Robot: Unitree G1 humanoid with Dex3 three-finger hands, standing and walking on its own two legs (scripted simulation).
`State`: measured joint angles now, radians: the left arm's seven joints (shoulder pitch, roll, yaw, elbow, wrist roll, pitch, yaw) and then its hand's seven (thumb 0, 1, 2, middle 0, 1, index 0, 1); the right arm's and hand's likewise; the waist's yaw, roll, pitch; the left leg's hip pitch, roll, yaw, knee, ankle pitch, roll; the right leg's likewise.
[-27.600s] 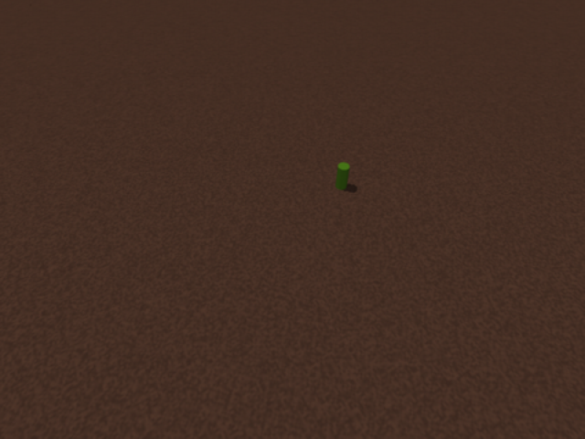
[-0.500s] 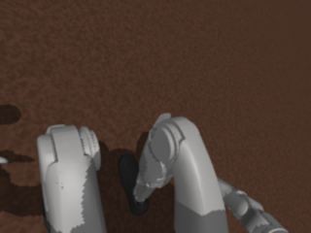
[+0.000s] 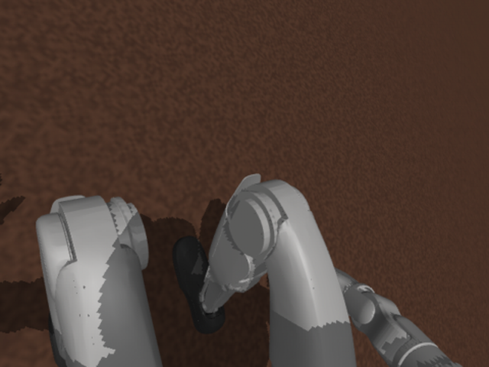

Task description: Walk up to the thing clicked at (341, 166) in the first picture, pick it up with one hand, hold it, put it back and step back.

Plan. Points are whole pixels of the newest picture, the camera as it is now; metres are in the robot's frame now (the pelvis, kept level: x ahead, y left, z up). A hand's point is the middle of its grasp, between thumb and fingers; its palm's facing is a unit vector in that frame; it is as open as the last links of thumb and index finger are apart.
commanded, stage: close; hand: left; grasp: from the side
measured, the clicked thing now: out of the picture +0.40 +0.32 -0.21
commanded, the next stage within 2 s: settle in 0.38 s
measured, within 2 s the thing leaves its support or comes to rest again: leaves its support in 0.82 s
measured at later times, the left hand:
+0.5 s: hand out of the picture +0.39 +0.32 -0.19, palm faces +0.51 -0.86 -0.03, open 8.5 cm
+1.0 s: hand out of the picture +0.39 +0.33 -0.14, palm faces +0.50 -0.87 -0.03, open 8.1 cm
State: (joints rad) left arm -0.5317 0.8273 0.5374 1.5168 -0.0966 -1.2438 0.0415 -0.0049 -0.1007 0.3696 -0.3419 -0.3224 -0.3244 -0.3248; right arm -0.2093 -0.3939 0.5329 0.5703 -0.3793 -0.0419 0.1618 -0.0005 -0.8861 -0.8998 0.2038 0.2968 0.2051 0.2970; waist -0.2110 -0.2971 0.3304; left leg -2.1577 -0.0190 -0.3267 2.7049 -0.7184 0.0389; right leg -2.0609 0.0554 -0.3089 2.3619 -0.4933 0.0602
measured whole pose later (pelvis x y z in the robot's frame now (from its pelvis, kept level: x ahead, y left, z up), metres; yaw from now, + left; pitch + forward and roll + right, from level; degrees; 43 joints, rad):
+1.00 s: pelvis +0.00 +0.00 +0.01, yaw +1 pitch +10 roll -18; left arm -0.52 0.78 0.54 1.24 -0.05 -1.06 0.08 -0.01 -0.18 1.07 -0.81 -1.10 -0.84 -1.13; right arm -0.13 -0.39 0.45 0.58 -0.34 0.00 0.18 0.00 -0.90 -0.90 0.20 0.30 0.21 0.30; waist -0.18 -0.26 0.28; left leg -2.16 -0.02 -0.31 2.66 -0.72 0.03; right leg -2.06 0.04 -0.30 2.33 -0.51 0.05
